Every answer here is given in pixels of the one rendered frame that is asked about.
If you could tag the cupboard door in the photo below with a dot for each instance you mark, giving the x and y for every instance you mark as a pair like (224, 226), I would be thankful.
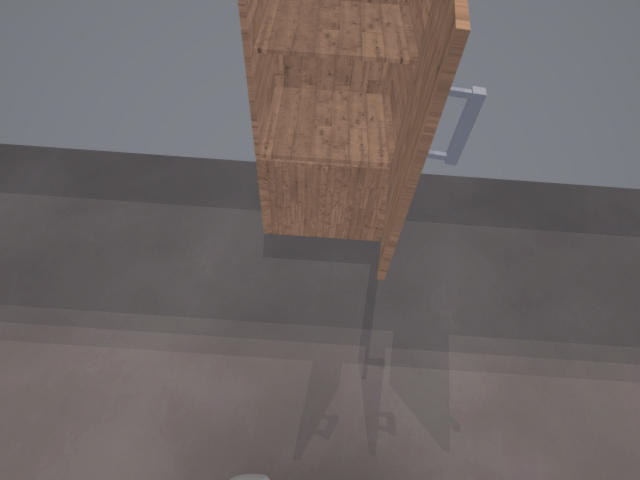
(444, 40)

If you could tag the handle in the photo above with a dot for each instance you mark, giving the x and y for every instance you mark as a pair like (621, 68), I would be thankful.
(475, 99)

